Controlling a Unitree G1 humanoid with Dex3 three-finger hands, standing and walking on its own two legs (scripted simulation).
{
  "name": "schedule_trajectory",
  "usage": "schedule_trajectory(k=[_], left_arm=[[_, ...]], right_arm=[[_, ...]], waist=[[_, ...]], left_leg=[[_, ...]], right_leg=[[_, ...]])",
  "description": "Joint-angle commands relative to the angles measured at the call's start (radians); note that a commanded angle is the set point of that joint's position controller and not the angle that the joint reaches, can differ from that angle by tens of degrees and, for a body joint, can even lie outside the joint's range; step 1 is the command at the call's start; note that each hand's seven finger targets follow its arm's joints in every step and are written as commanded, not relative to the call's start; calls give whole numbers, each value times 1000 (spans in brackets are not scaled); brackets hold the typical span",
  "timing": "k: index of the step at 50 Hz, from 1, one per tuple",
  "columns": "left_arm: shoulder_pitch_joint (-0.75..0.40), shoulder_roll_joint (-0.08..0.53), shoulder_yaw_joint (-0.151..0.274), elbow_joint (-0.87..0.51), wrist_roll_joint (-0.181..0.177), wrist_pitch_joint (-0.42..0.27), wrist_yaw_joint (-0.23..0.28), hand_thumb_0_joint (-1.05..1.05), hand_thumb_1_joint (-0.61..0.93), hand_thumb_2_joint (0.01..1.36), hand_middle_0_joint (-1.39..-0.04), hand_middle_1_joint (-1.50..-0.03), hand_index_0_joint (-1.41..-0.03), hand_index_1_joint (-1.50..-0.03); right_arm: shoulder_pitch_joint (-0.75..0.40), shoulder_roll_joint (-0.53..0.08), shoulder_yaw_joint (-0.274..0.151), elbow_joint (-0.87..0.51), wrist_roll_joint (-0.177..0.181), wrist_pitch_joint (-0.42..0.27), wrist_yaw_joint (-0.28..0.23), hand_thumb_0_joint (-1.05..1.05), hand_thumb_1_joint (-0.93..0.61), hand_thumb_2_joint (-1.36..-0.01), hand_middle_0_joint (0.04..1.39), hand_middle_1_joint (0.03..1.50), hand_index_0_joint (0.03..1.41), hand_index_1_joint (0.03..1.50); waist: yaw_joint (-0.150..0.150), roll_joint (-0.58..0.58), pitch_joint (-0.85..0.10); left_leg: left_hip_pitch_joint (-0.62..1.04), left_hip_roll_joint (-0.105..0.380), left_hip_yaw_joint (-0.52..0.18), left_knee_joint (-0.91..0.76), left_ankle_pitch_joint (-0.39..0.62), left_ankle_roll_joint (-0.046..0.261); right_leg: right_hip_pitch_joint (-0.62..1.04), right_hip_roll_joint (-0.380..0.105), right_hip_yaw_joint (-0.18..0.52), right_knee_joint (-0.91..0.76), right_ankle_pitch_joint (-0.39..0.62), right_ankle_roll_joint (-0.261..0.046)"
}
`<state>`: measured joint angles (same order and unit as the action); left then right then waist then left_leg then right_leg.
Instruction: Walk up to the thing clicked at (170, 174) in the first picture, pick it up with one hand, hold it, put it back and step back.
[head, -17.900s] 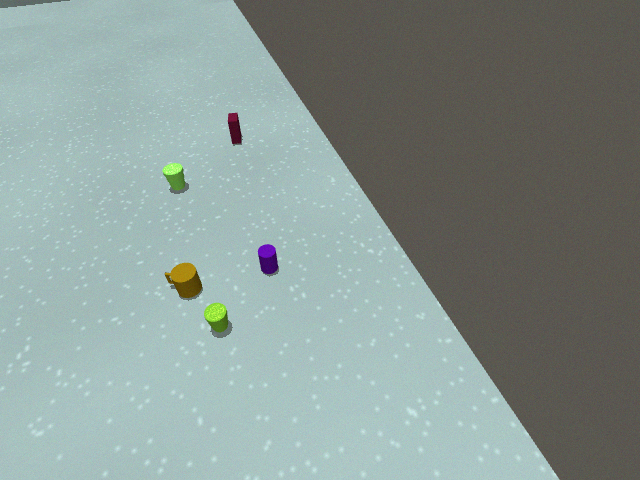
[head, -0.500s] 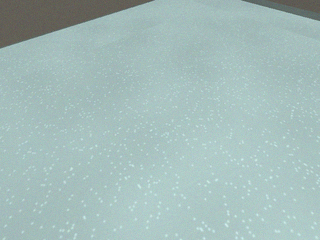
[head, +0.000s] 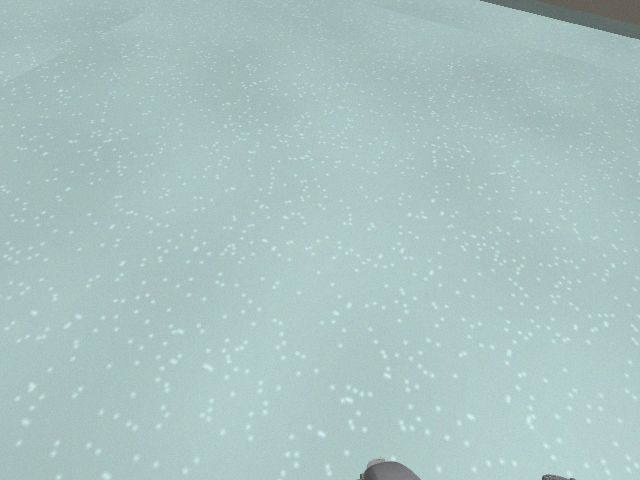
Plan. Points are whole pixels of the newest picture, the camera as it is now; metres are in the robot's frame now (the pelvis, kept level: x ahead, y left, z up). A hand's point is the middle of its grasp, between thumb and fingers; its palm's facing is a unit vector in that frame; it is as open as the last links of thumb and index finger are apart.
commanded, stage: walk up
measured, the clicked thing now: out of the picture -0.24 -1.45 -0.73
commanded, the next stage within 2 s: none
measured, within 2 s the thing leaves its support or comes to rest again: neither
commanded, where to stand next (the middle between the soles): +0.10 -0.06 m, yaw -113 degrees
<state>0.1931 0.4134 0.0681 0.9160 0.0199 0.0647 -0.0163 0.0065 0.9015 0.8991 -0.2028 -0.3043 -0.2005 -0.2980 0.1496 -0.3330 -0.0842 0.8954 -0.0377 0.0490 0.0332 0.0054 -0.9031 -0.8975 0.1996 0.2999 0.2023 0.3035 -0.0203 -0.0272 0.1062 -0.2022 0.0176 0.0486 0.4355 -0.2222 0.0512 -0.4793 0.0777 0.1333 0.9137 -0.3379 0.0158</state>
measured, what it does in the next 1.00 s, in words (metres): walks ahead, turning right: right foot, then left foot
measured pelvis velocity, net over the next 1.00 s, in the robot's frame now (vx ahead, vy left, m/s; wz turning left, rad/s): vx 0.12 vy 0.01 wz -0.97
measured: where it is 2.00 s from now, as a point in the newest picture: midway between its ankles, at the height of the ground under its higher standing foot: outside the picture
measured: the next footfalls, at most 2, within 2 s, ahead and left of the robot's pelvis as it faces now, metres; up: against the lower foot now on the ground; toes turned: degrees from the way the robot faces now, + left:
right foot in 0.38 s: +0.03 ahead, -0.12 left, +0.00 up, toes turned -27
left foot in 0.76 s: +0.26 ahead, +0.01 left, +0.00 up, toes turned -46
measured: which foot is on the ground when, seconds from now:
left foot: down 0.00-0.40, up 0.42-0.74, down 0.76-1.00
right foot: up 0.00-0.36, down 0.38-0.78, up 0.80-1.00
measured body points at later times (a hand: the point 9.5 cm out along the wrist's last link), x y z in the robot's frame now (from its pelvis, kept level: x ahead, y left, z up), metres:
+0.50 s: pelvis +0.04 -0.01 -0.02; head +0.05 -0.05 +0.43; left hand +0.29 +0.20 -0.11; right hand -0.04 -0.32 -0.15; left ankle +0.05 +0.11 -0.70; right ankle -0.01 -0.10 -0.75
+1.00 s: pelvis +0.12 +0.01 -0.01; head +0.20 -0.01 +0.43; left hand +0.45 +0.10 -0.14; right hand -0.07 -0.27 -0.08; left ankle +0.23 +0.04 -0.75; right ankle -0.03 -0.06 -0.67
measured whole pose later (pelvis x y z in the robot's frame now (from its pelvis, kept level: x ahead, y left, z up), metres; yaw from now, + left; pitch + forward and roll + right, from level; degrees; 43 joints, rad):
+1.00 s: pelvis +0.12 +0.01 -0.01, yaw -56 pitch -1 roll -2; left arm 0.24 0.45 0.09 0.67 0.02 0.09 -0.06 0.01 0.90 0.90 -0.20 -0.30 -0.20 -0.30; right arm 0.18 -0.35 -0.06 0.73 -0.02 0.01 -0.01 0.01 -0.90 -0.90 0.20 0.30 0.21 0.30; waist -0.01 -0.08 0.16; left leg -0.29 0.10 0.14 0.54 -0.23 0.02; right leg -0.45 0.03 0.08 1.10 -0.35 0.04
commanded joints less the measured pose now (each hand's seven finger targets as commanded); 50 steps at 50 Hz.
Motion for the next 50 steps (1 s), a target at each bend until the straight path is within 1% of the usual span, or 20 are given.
schedule_trajectory(k=[1, 5, 8, 11, 15, 18, 19, 20, 21, 22, 26, 29, 34, 37, 38, 39, 41, 44, 45, 50], left_arm=[[81, 157, 40, -49, 0, -13, -19, 0, 900, 900, -200, -300, -200, -300], [-56, 147, 28, -126, 8, -19, -32, 0, 900, 900, -200, -300, -200, -300], [-58, 152, 27, -140, 15, -19, -37, 0, 900, 900, -200, -300, -200, -300], [-65, 145, 23, -162, 17, -29, -46, 0, 900, 900, -200, -300, -200, -300], [-39, 141, 28, -185, 15, -33, -42, 0, 900, 900, -200, -300, -200, -300], [102, 168, 46, -169, 19, -38, -26, 0, 900, 900, -200, -300, -200, -300], [197, 193, 59, -143, 22, -45, -17, 0, 900, 900, -200, -300, -200, -300], [228, 263, 78, -150, 26, -54, -4, 0, 900, 900, -200, -300, -200, -300], [173, 299, 82, -177, 22, -55, -5, 0, 900, 900, -200, -300, -200, -300], [116, 285, 77, -198, 19, -53, -2, 0, 900, 900, -200, -300, -200, -300], [-16, 214, 64, -255, -3, -53, 22, 0, 900, 900, -200, -300, -200, -300], [-27, 201, 70, -302, 12, -51, 9, 0, 900, 900, -200, -300, -200, -300], [3, 209, 80, -365, 30, -37, -2, 0, 900, 900, -200, -300, -200, -300], [-77, 170, 58, -413, 14, -34, 7, 0, 900, 900, -200, -300, -200, -300], [-25, 99, 44, -420, 2, -33, 10, 0, 900, 900, -200, -300, -200, -300], [75, 58, 39, -394, 14, -24, 15, 0, 900, 900, -200, -300, -200, -300], [185, 169, 66, -320, 23, -2, 24, 0, 900, 900, -200, -300, -200, -300], [99, 190, 82, -309, 11, -1, -18, 0, 900, 900, -200, -300, -200, -300], [106, 182, 76, -317, 7, -2, -31, 0, 900, 900, -200, -300, -200, -300], [67, 156, 50, -341, 1, -9, -57, 0, 900, 900, -200, -300, -200, -300]], right_arm=[[-63, -226, -64, -115, 19, -52, -25, 0, -900, -900, 200, 300, 200, 300], [19, -251, -80, -129, 17, -48, -13, 0, -900, -900, 200, 300, 200, 300], [41, -275, -90, -144, 11, -53, -5, 0, -900, -900, 200, 300, 200, 300], [63, -277, -93, -155, 12, -58, -1, 0, -900, -900, 200, 300, 200, 300], [52, -289, -103, -170, 13, -55, 5, 0, -900, -900, 200, 300, 200, 300], [3, -286, -103, -190, 20, -48, 11, 0, -900, -900, 200, 300, 200, 300], [-17, -273, -96, -198, 27, -46, 12, 0, -900, -900, 200, 300, 200, 300], [-7, -223, -76, -219, 36, -47, 23, 0, -900, -900, 200, 300, 200, 300], [-38, -181, -52, -246, 37, -44, 30, 0, -900, -900, 200, 300, 200, 300], [-68, -246, -63, -246, 24, -54, 29, 0, -900, -900, 200, 300, 200, 300], [21, -251, -59, -177, 43, -39, 37, 0, -900, -900, 200, 300, 200, 300], [19, -241, -50, -185, 37, -25, 15, 0, -900, -900, 200, 300, 200, 300], [6, -214, -48, -204, 40, -44, -38, 0, -900, -900, 200, 300, 200, 300], [146, -232, -63, -167, 27, -63, -62, 0, -900, -900, 200, 300, 200, 300], [160, -307, -79, -182, 11, -68, -66, 0, -900, -900, 200, 300, 200, 300], [121, -351, -80, -212, 17, -65, -67, 0, -900, -900, 200, 300, 200, 300], [-20, -372, -89, -253, 35, -61, -61, 0, -900, -900, 200, 300, 200, 300], [-35, -270, -64, -252, 13, -65, -68, 0, -900, -900, 200, 300, 200, 300], [-19, -273, -62, -248, 14, -69, -69, 0, -900, -900, 200, 300, 200, 300], [60, -296, -70, -257, 13, -72, -53, 0, -900, -900, 200, 300, 200, 300]], waist=[[6, 217, -103], [-69, 205, -71], [-68, 169, -50], [-69, 116, -85], [-43, 112, -134], [45, 83, -185], [100, 4, -222], [125, -216, -189], [100, -310, -94], [79, -213, -62], [-11, -92, -73], [-3, -96, -69], [23, -127, -133], [-65, -55, -180], [-69, 147, -226], [-8, 312, -254], [33, 253, -192], [34, 230, -106], [28, 246, -114], [-20, 249, -144]], left_leg=[[193, 177, -101, -187, 36, -108], [225, 243, -99, -251, -62, -62], [219, 312, -75, -261, -95, -31], [243, 320, 4, -189, 41, -20], [216, 341, 95, -70, 281, -16], [68, 305, 174, 154, 344, -37], [-67, 239, 212, 334, 287, -61], [-311, 108, 225, 557, -87, -89], [-538, -23, 105, 634, -436, -121], [-471, 40, -84, 649, -477, -106], [-418, 59, -57, 598, -216, -110], [-281, 17, -18, 544, -161, -112], [-151, -31, -67, 323, -135, -95], [104, -7, -116, 10, 148, -68], [250, 175, -317, -75, 183, -9], [280, 437, -527, -61, 411, 48], [88, 501, -500, -94, 335, 158], [-11, 259, -182, -95, 211, 33], [13, 232, -125, -84, 190, 23], [215, 263, -35, -49, 234, 91]], right_leg=[[-95, -49, -22, 39, 117, 8], [-121, -93, -113, -65, 75, 25], [-105, -144, -133, -113, 49, 23], [-35, -163, -153, -200, 16, 4], [101, -148, -209, -282, -11, -30], [334, -120, -213, -382, -35, -82], [510, -104, -152, -463, -19, -122], [608, -251, 152, -562, 36, -204], [580, -394, 531, -618, 63, -322], [462, -462, 636, -626, 118, -363], [465, -214, 223, -593, 377, -196], [280, -130, 166, -555, 457, -182], [245, -127, 243, -440, 687, -196], [126, -71, 247, -288, 483, -103], [-4, 17, 150, -99, 259, -33], [-87, 112, 45, 87, -284, -3], [1, 16, 7, 288, -261, 13], [8, -33, 10, 315, -51, 2], [-12, -40, -17, 289, -7, 5], [-101, -104, -102, 77, -6, 41]])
